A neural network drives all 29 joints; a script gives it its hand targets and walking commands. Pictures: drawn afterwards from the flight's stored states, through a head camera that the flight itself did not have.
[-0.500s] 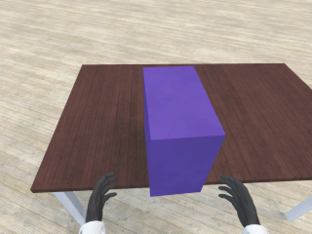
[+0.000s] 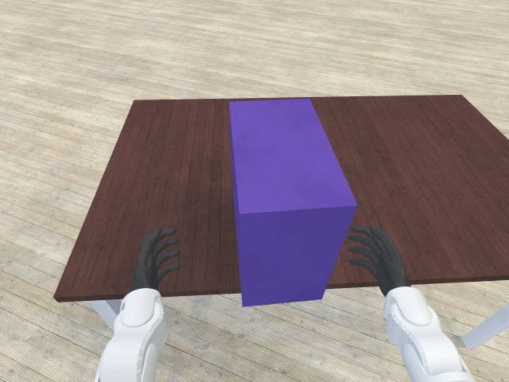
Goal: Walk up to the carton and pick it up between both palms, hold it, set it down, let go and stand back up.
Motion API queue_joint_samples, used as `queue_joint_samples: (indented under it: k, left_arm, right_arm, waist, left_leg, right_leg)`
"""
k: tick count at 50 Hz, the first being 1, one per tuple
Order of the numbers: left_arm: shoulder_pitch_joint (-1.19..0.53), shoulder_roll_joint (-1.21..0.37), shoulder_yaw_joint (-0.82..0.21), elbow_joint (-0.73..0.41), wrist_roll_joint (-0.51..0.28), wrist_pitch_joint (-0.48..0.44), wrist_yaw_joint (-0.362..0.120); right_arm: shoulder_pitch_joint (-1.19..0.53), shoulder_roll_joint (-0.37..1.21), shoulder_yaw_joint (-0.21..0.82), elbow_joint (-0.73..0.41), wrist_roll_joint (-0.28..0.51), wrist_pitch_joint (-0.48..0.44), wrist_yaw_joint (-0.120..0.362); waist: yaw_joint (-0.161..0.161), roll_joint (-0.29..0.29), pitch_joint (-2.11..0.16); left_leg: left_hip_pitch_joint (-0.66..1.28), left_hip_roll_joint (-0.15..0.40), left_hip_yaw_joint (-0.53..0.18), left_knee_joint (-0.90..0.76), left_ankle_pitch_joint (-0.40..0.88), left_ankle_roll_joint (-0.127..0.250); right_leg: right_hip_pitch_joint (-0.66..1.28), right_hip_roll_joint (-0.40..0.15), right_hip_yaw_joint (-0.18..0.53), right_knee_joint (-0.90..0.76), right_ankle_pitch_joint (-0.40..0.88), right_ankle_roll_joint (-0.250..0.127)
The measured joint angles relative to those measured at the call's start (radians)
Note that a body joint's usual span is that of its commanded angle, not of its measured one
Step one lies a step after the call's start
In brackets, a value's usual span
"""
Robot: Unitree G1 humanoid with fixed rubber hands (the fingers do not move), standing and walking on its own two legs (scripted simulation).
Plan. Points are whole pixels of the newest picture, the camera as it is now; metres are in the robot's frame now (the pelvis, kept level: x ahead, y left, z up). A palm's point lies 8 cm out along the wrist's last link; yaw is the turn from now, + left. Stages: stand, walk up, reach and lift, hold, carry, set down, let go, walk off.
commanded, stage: reach and lift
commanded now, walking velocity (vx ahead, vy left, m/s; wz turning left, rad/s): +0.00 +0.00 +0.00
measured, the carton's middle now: (276, 202) +0.48 -0.02 +0.00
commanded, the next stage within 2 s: none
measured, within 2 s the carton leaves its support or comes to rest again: neither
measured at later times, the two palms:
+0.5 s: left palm (153, 223) +0.35 +0.18 +0.10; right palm (385, 211) +0.37 -0.19 +0.10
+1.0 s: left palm (147, 175) +0.40 +0.18 +0.15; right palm (376, 157) +0.44 -0.17 +0.16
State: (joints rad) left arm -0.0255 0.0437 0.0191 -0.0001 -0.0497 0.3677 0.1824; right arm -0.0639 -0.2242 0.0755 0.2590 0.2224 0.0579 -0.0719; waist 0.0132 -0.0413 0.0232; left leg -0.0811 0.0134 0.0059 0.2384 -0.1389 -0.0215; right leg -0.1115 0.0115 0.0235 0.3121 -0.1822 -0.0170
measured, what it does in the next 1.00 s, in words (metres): stands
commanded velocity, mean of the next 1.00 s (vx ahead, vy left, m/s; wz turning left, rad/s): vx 0.00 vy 0.00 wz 0.00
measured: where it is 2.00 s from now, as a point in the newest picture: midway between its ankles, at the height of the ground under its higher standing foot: outside the picture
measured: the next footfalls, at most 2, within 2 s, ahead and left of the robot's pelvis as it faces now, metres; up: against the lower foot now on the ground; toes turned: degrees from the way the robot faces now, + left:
none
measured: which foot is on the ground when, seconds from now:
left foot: down 0.00-1.00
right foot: down 0.00-1.00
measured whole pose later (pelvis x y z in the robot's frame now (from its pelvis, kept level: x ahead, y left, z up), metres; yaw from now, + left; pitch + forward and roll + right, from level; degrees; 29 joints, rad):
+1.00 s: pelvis +0.00 +0.01 +0.00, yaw +2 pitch +6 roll +0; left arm -0.74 0.12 0.16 0.31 -0.12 0.72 0.23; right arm -0.89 -0.31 -0.05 0.73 0.25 0.38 -0.05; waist 0.00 0.00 -0.03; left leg -0.24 0.01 -0.02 0.25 -0.11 -0.01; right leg -0.22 0.01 0.00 0.24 -0.12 0.00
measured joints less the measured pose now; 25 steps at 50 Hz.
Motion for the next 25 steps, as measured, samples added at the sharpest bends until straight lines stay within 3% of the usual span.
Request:
queue_joint_samples:
  k: [16, 25]
  left_arm:
    - [-0.315, 0.012, 0.061, 0.101, -0.041, 0.168, 0.036]
    - [-0.459, 0.022, 0.101, 0.164, -0.045, 0.239, 0.062]
  right_arm:
    - [-0.352, -0.057, -0.050, 0.143, 0.034, 0.160, 0.018]
    - [-0.519, -0.068, -0.067, 0.252, 0.056, 0.226, 0.019]
  waist:
    - [-0.012, 0.028, 0.034]
    - [-0.011, 0.016, 0.031]
  left_leg:
    - [-0.064, -0.006, 0.000, 0.021, 0.021, 0.007]
    - [-0.090, -0.006, 0.002, 0.030, 0.019, 0.007]
  right_leg:
    - [-0.059, -0.006, 0.001, 0.009, 0.027, 0.009]
    - [-0.086, -0.006, 0.003, 0.020, 0.025, 0.009]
